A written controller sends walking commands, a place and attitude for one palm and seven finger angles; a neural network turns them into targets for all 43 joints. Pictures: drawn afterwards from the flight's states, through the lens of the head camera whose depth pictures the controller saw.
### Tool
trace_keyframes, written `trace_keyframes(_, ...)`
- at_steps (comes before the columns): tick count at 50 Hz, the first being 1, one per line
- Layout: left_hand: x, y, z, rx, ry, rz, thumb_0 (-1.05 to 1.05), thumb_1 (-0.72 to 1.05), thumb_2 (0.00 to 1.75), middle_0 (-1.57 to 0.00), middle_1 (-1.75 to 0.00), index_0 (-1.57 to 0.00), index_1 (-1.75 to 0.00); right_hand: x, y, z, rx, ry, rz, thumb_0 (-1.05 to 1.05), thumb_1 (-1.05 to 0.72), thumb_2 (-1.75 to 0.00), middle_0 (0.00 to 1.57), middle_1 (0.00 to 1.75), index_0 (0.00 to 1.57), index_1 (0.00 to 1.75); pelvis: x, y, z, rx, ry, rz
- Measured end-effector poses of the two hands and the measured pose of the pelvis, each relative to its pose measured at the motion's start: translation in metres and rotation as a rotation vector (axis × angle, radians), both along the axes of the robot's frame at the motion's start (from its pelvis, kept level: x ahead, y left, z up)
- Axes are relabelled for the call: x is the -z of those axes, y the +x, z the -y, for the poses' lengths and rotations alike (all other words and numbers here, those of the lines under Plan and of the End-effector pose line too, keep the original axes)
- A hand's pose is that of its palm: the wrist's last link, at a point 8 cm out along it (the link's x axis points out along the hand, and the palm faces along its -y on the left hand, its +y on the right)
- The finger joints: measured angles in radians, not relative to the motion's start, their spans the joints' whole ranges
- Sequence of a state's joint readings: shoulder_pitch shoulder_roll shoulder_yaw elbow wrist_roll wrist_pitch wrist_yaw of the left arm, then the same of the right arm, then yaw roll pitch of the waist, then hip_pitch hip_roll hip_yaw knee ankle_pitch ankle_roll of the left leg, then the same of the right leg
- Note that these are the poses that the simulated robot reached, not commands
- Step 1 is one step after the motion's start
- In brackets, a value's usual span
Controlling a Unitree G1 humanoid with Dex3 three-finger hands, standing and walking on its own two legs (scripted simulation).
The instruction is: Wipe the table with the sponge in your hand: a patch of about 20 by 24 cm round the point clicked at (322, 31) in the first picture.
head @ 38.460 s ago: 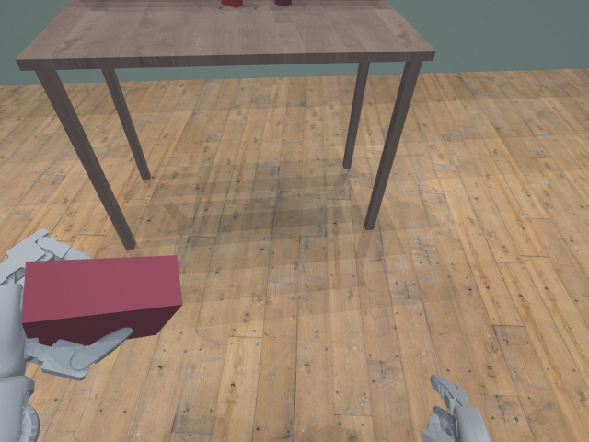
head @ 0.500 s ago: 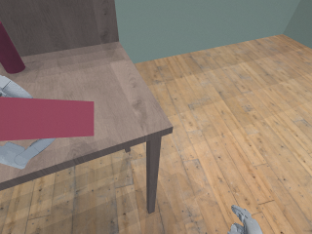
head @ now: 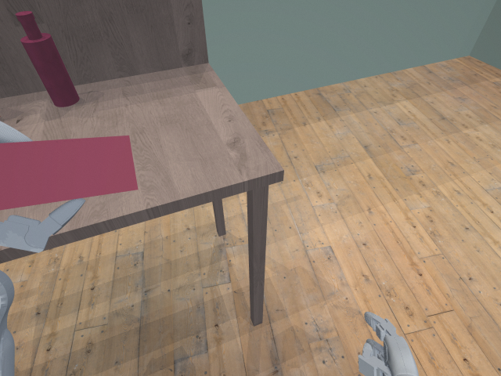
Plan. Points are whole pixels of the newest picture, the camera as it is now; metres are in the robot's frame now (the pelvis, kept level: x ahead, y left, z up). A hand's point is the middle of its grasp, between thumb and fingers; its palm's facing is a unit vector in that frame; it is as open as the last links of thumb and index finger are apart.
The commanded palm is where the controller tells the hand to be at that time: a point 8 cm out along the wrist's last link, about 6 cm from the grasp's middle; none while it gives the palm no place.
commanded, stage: step back with the hand held close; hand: left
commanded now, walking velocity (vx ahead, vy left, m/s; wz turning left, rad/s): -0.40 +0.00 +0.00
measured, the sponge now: (82, 173) +0.25 +0.20 +0.26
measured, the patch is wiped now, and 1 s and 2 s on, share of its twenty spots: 1.00 1.00 1.00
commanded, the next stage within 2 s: stop stepping back and stand still in 0.30 s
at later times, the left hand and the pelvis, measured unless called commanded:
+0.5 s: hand out of the picture +0.04 +0.21 +0.28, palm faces +0.49 -0.80 -0.35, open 9.6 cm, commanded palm -0.02 +0.27 +0.29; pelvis -0.17 -0.01 +0.00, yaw +1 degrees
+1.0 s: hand out of the picture -0.10 +0.18 +0.30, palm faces +0.56 -0.77 -0.31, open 9.6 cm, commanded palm -0.15 +0.25 +0.29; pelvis -0.29 -0.05 +0.00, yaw +4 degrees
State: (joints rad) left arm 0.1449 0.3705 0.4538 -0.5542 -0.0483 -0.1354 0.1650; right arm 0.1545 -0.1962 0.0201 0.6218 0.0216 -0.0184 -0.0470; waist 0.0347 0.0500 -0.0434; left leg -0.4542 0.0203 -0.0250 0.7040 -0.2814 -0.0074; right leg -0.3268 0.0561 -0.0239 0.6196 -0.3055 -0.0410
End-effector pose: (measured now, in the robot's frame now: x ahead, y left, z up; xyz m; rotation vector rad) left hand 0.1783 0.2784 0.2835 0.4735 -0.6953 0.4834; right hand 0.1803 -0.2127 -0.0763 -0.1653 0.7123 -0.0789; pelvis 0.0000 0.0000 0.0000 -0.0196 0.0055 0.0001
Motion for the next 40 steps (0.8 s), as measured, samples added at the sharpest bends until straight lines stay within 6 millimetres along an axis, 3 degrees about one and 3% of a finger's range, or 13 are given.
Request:
trace_keyframes(5, 0.003, -0.027, 0.018, 0.098, 0.037, -0.049, -0.01, -0.51, 1.1, -0.77, -1.37, -0.8, -1.42, -0.019, -0.017, -0.001, -0.001, -0.014, 0.023, 0.01, -0.9, -0.9, 0.2, 0.3, 0.21, 0.3, -0.006, -0.029, 0.0, -0.011, 0.036, -0.008)
trace_keyframes(10, -0.003, -0.068, 0.013, 0.123, 0.146, -0.018, -0.01, -0.51, 1.1, -0.78, -1.37, -0.81, -1.41, -0.018, -0.046, 0.004, 0.019, -0.082, 0.033, 0.01, -0.9, -0.9, 0.2, 0.3, 0.21, 0.3, 0.002, -0.064, -0.01, -0.033, 0.017, -0.031)
trace_keyframes(17, -0.007, -0.123, -0.005, -0.016, 0.104, 0.001, -0.01, -0.51, 1.1, -0.78, -1.37, -0.81, -1.41, 0.001, -0.114, 0.002, -0.003, -0.032, -0.02, 0.01, -0.9, -0.9, 0.2, 0.3, 0.2, 0.3, 0.002, -0.111, -0.001, -0.019, 0.036, 0.009)
trace_keyframes(22, 0.0, -0.154, 0.014, 0.007, 0.049, -0.024, -0.01, -0.51, 1.1, -0.78, -1.37, -0.8, -1.42, 0.015, -0.162, 0.008, -0.016, 0.006, -0.066, 0.01, -0.9, -0.9, 0.2, 0.3, 0.21, 0.3, 0.002, -0.152, 0.009, -0.024, 0.022, 0.019)
trace_keyframes(27, -0.005, -0.193, 0.033, 0.086, 0.121, -0.074, -0.01, -0.51, 1.1, -0.78, -1.37, -0.81, -1.42, 0.002, -0.211, 0.017, 0.032, -0.001, -0.073, 0.01, -0.9, -0.9, 0.2, 0.3, 0.21, 0.3, -0.007, -0.185, 0.011, -0.018, 0.067, 0.013)
trace_keyframes(35, -0.02, -0.254, 0.004, -0.004, 0.134, 0.004, -0.01, -0.52, 1.1, -0.78, -1.37, -0.81, -1.41, -0.005, -0.273, 0.035, 0.058, -0.079, -0.052, 0.01, -0.9, -0.9, 0.2, 0.3, 0.21, 0.3, -0.007, -0.236, 0.005, -0.042, 0.03, 0.029)
trace_keyframes(40, -0.01, -0.278, -0.003, -0.087, 0.03, -0.025, -0.01, -0.51, 1.1, -0.78, -1.37, -0.81, -1.42, 0.004, -0.304, 0.037, 0.055, -0.024, -0.054, 0.01, -0.9, -0.9, 0.2, 0.3, 0.2, 0.3, -0.009, -0.254, 0.016, -0.053, 0.031, 0.033)
